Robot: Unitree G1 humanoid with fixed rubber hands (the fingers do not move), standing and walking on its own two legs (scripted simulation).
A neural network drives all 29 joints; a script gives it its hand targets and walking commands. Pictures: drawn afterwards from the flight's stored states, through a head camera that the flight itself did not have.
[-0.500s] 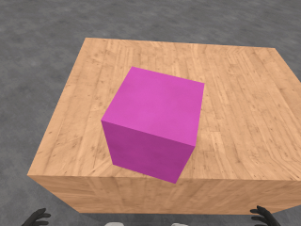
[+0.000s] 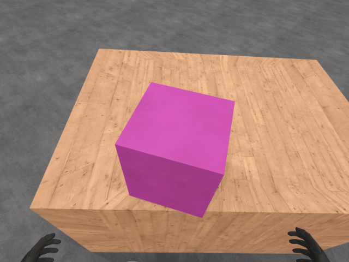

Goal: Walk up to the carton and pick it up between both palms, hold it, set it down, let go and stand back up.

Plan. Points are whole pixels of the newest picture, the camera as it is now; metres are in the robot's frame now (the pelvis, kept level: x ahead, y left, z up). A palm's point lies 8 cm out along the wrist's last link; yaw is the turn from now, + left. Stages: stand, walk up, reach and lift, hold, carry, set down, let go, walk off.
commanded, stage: walk up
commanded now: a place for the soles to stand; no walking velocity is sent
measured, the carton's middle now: (177, 152) +0.37 +0.01 +0.01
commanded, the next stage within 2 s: stand in 0.32 s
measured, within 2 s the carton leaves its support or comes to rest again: neither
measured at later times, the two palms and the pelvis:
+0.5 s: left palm out of the picture +0.12 +0.32 -0.09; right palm (318, 257) +0.16 -0.32 -0.05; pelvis +0.01 +0.00 +0.01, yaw +0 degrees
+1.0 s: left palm (50, 234) +0.18 +0.29 -0.07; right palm out of the picture +0.15 -0.32 -0.06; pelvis +0.01 +0.00 +0.01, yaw +0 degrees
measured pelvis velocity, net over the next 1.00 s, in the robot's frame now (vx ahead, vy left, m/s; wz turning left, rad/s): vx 0.01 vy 0.00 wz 0.00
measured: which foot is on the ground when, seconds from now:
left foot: down 0.00-1.00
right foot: down 0.00-1.00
